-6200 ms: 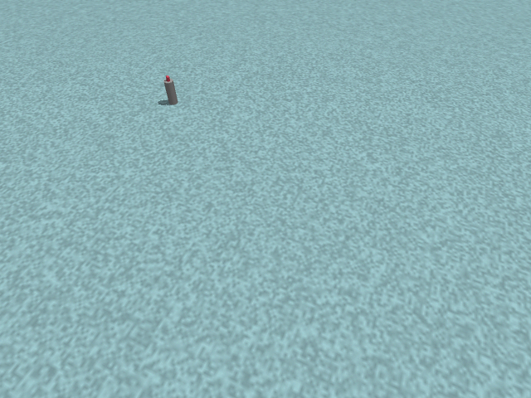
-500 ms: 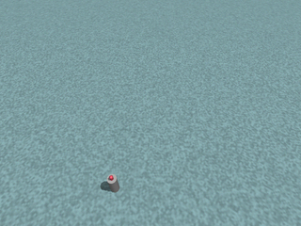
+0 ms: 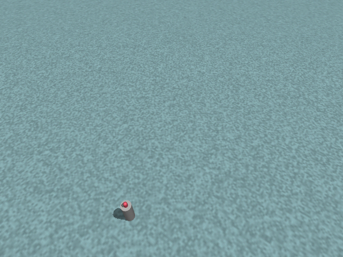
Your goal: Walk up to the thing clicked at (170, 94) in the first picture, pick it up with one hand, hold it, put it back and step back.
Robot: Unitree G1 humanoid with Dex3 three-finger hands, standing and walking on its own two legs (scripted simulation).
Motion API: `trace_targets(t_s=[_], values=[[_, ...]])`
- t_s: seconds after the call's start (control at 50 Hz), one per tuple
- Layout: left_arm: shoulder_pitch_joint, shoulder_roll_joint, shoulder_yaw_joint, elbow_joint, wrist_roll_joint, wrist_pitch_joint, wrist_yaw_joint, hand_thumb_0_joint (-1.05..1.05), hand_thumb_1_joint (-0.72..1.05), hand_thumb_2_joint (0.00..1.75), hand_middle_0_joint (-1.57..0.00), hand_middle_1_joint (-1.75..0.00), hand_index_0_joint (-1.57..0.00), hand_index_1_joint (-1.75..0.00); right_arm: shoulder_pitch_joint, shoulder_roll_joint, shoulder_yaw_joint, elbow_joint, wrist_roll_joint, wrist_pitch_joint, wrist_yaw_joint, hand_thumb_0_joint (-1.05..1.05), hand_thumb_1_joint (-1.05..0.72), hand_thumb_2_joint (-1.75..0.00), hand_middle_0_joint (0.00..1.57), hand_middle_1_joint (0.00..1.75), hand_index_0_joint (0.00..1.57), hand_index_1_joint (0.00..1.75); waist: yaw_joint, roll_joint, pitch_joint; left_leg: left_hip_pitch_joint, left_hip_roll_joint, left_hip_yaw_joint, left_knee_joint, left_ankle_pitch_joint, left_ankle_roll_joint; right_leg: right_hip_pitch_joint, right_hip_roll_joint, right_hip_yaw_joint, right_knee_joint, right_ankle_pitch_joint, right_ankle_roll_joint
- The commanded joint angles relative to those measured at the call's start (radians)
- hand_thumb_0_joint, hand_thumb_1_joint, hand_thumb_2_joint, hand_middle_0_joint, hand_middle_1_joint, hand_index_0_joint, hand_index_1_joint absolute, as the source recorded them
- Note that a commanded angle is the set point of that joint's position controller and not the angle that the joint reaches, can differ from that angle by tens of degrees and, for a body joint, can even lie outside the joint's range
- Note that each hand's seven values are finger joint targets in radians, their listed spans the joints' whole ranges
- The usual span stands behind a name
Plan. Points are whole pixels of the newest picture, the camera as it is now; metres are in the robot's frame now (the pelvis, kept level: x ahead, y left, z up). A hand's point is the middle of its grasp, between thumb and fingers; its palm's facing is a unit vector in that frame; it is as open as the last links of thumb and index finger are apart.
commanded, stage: stand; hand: left
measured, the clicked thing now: (127, 209) +0.48 +0.24 -0.69
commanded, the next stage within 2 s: none
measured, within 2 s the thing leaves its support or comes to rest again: neither
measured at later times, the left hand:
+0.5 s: hand out of the picture +0.09 +0.24 -0.16, palm faces -0.03 -0.94 -0.34, open 7.4 cm
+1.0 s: hand out of the picture +0.10 +0.23 -0.15, palm faces -0.04 -0.94 -0.34, open 7.4 cm
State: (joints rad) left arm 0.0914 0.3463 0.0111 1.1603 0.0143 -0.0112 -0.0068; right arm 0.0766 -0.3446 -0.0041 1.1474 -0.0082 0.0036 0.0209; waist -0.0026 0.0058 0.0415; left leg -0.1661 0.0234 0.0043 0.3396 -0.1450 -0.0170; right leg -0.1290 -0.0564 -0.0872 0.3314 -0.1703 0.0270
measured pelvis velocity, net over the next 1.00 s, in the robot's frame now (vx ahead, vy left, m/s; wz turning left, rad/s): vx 0.02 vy -0.02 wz -0.02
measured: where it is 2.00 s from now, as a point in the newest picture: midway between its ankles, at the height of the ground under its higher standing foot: outside the picture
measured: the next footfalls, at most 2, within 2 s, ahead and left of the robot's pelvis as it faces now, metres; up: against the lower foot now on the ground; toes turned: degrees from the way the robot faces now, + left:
none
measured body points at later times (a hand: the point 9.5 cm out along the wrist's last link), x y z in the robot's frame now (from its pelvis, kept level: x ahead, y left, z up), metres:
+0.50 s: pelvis +0.01 -0.01 +0.00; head +0.02 -0.01 +0.45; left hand +0.10 +0.29 -0.13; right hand +0.09 -0.31 -0.13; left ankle +0.03 +0.13 -0.75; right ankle +0.01 -0.13 -0.75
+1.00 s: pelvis +0.02 -0.02 +0.00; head +0.02 -0.02 +0.45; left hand +0.10 +0.28 -0.13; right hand +0.09 -0.32 -0.13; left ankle +0.03 +0.13 -0.75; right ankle +0.01 -0.13 -0.75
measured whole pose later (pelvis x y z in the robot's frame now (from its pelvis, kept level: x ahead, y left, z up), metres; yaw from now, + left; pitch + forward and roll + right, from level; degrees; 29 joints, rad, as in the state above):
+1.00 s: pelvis +0.02 -0.02 +0.00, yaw -1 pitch -2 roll +0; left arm 0.10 0.35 0.01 1.14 0.01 -0.01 -0.01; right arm 0.10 -0.35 0.01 1.14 -0.01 0.00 0.01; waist -0.01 0.01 0.04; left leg -0.12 0.05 0.01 0.31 -0.16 -0.04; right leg -0.10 -0.03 -0.08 0.32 -0.19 0.00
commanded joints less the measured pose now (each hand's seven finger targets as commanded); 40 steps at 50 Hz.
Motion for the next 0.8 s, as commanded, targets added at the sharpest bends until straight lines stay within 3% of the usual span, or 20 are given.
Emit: trace_targets(t_s=[0.0, 0.08, 0.24, 0.4, 0.54, 0.78], values=[[-0.047, 0.220, 0.031, -0.067, -0.004, -0.024, 0.011, 0.00, 0.90, 0.90, -0.20, -0.30, -0.20, -0.30, -0.047, -0.209, -0.040, -0.057, -0.005, -0.028, -0.019, 0.00, -0.90, -0.90, 0.20, 0.30, 0.20, 0.30, -0.003, -0.005, -0.086, 0.025, 0.114, -0.097, -0.066, 0.089, 0.024, 0.018, -0.102, 0.104, -0.070, 0.022, -0.032], [-0.043, 0.215, 0.030, -0.066, -0.004, -0.025, 0.013, 0.00, 0.90, 0.90, -0.20, -0.30, -0.20, -0.30, -0.047, -0.213, -0.040, -0.054, -0.002, -0.031, -0.021, 0.00, -0.90, -0.90, 0.20, 0.30, 0.20, 0.30, -0.002, 0.004, -0.096, 0.040, 0.119, -0.091, -0.060, 0.149, 0.024, 0.037, -0.101, 0.101, -0.064, 0.083, -0.030], [-0.037, 0.217, 0.031, -0.067, -0.004, -0.019, 0.010, 0.00, 0.90, 0.90, -0.20, -0.30, -0.20, -0.30, -0.045, -0.212, -0.037, -0.055, -0.002, -0.029, -0.022, 0.00, -0.90, -0.90, 0.20, 0.30, 0.20, 0.30, 0.000, 0.002, -0.065, 0.025, 0.110, -0.086, -0.075, 0.064, 0.014, 0.018, -0.097, 0.106, -0.079, 0.012, -0.032], [-0.045, 0.218, 0.034, -0.074, -0.004, -0.019, 0.011, 0.00, 0.90, 0.90, -0.20, -0.30, -0.20, -0.30, -0.044, -0.215, -0.035, -0.057, -0.002, -0.035, -0.025, 0.00, -0.90, -0.90, 0.20, 0.30, 0.20, 0.30, 0.002, 0.004, -0.097, 0.055, 0.122, -0.080, -0.059, 0.169, 0.018, 0.054, -0.102, 0.105, -0.058, 0.120, -0.037], [-0.040, 0.218, 0.032, -0.075, -0.005, -0.016, 0.009, 0.00, 0.90, 0.90, -0.20, -0.30, -0.20, -0.30, -0.035, -0.219, -0.031, -0.054, -0.001, -0.032, -0.027, 0.00, -0.90, -0.90, 0.20, 0.30, 0.20, 0.30, -0.001, 0.002, -0.076, 0.052, 0.120, -0.077, -0.070, 0.109, 0.014, 0.037, -0.098, 0.109, -0.073, 0.071, -0.037], [-0.041, 0.226, 0.035, -0.078, -0.008, -0.018, 0.012, 0.00, 0.90, 0.90, -0.20, -0.30, -0.20, -0.30, -0.029, -0.210, -0.027, -0.058, -0.003, -0.033, -0.027, 0.00, -0.90, -0.90, 0.20, 0.30, 0.20, 0.30, 0.001, -0.004, -0.075, 0.063, 0.122, -0.070, -0.070, 0.155, 0.012, 0.048, -0.096, 0.107, -0.069, 0.121, -0.040]])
